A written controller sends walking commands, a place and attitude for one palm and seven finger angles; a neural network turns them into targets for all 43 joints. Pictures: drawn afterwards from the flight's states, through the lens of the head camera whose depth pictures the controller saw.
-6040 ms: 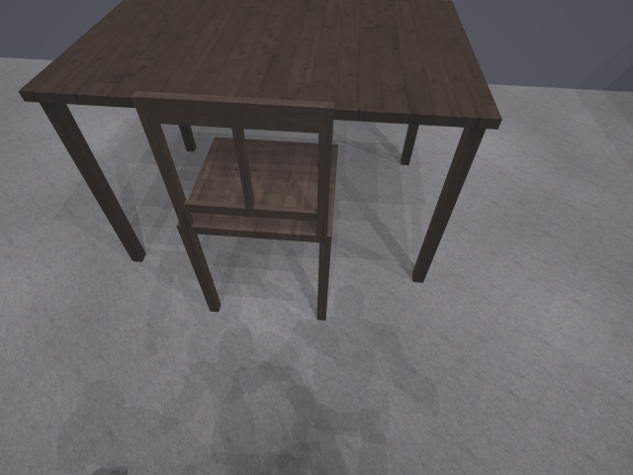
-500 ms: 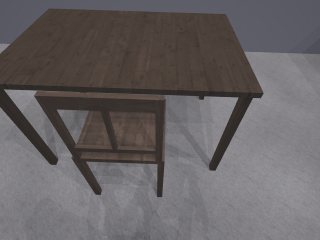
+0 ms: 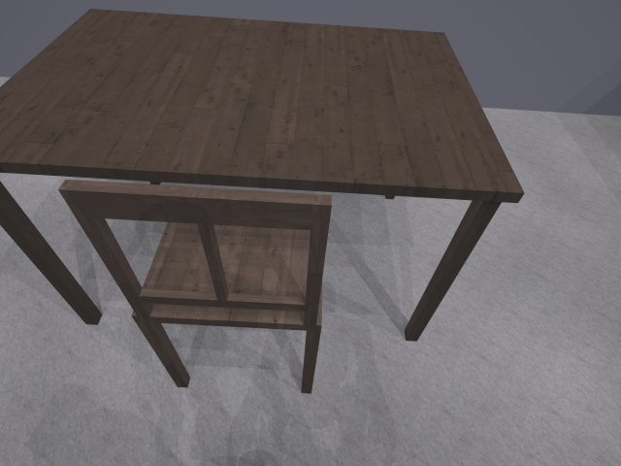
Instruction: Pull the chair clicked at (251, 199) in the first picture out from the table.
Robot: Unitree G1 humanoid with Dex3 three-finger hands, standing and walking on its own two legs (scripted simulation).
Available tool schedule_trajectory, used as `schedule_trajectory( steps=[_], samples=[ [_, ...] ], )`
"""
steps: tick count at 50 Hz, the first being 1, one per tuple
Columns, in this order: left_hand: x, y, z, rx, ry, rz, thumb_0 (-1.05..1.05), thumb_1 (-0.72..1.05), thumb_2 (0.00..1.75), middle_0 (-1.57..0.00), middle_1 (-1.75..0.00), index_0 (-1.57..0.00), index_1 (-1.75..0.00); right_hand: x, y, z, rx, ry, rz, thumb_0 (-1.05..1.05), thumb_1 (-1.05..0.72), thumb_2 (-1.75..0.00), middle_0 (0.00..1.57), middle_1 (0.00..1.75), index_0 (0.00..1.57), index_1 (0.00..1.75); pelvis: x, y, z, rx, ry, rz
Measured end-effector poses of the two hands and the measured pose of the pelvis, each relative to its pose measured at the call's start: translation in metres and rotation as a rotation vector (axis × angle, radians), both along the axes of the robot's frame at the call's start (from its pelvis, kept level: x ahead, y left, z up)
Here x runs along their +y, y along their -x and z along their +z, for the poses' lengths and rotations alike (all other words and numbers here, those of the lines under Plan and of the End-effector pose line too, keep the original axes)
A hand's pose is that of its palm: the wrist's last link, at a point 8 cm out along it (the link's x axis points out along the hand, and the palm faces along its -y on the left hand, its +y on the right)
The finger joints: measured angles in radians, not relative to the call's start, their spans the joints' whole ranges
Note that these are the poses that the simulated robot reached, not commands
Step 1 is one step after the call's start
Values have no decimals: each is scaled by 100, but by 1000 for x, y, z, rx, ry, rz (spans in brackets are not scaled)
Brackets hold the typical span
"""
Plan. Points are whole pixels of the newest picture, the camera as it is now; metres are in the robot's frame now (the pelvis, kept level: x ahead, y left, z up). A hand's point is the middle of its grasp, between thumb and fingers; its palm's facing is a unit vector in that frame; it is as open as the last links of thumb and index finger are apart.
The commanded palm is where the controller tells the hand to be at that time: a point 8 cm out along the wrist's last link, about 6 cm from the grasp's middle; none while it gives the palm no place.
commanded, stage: come to a stop and stand still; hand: left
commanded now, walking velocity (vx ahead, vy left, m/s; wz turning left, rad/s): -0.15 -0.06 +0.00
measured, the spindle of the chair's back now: (214, 262) +0.46 +0.21 -0.09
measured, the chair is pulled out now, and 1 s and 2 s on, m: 0.00 0.00 0.00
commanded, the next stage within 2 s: look again from close up in 1.42 s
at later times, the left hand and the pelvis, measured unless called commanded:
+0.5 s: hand out of the picture +0.07 +0.19 -0.17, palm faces +0.07 -0.97 -0.23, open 7.3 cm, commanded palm none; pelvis +0.02 +0.00 +0.00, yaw +2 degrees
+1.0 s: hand out of the picture +0.00 +0.22 -0.16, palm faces +0.04 -0.98 -0.21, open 7.4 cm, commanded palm none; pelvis -0.02 +0.04 +0.01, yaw +2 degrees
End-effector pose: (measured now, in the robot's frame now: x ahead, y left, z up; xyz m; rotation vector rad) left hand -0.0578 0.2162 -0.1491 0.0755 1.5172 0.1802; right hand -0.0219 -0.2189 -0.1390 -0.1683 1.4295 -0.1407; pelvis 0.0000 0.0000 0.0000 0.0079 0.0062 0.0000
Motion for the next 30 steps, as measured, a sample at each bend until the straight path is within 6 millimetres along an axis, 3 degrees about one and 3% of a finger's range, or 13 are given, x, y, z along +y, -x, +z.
schedule_trajectory(
  steps=[3, 8, 14, 21, 30],
  samples=[
    [4, -17, 2, 19, -12, -22, 0, 91, 89, -20, -30, -20, -30, 8, 3, 0, 13, -1, -22, 0, -91, -90, 20, 30, 20, 30, 1, -10, 1, 2, -3, -5],
    [6, -72, 9, -99, -55, -22, 1, 91, 89, -20, -30, -20, -30, 16, 14, -4, 114, -45, -27, 0, -90, -90, 20, 30, 20, 30, -5, -23, 2, -1, -14, 28],
    [9, -115, 19, -209, -102, -39, 0, 92, 89, -20, -30, -20, -30, 9, -12, -8, 102, -50, -46, 0, -90, -90, 20, 30, 20, 30, -8, -30, 5, 16, -10, 48],
    [14, -120, 11, -230, -81, -29, 0, 92, 89, -20, -30, -20, -30, -3, -63, -1, -57, 15, -7, 1, -92, -90, 20, 30, 20, 30, -1, -20, 4, 0, -20, 30],
    [26, -100, 21, -258, -110, -71, 0, 92, 89, -20, -30, -20, -30, -15, -110, 7, -244, 20, 40, 0, -91, -90, 20, 30, 20, 30, 3, -10, 3, 4, 6, 42]
  ],
)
